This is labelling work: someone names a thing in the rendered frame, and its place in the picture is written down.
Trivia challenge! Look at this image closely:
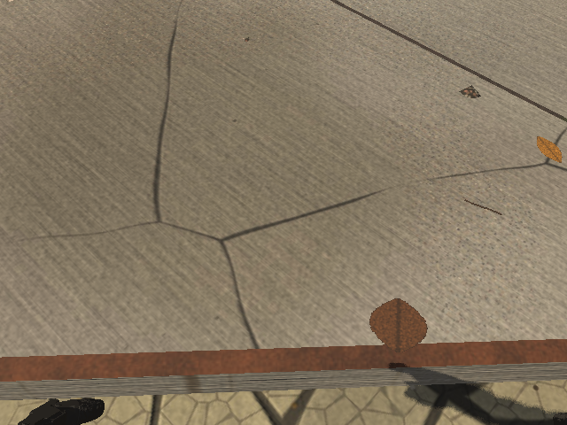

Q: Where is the left robot hand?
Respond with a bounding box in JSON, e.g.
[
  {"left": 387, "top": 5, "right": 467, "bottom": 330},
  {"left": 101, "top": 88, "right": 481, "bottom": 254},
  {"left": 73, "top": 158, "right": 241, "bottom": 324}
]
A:
[{"left": 18, "top": 398, "right": 105, "bottom": 425}]

